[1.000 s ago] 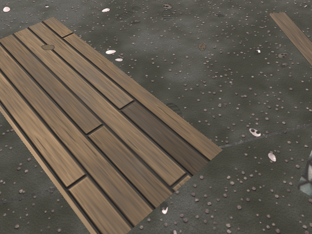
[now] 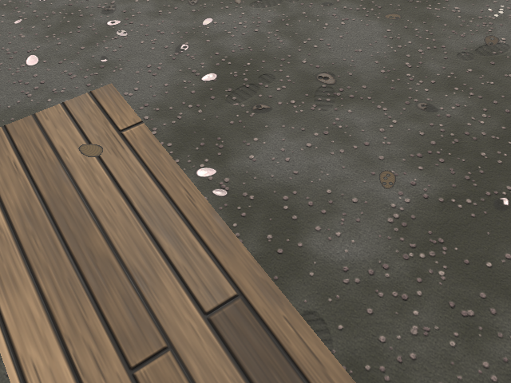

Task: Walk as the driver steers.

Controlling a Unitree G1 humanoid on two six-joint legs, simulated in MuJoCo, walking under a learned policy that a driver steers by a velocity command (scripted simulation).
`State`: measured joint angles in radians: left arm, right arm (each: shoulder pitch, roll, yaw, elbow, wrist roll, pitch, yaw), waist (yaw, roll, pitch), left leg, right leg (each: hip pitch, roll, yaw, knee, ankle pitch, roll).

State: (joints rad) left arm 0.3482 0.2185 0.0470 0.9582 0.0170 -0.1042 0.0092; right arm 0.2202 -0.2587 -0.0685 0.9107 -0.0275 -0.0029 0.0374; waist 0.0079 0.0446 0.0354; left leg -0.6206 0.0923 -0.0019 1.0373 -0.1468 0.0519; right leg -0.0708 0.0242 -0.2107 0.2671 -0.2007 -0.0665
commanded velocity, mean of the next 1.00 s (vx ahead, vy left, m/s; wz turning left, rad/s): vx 0.16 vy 0.00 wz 0.16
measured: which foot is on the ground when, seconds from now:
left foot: up 0.00-0.22, down 0.24-1.00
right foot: down 0.00-0.24, up 0.26-0.62, down 0.64-1.00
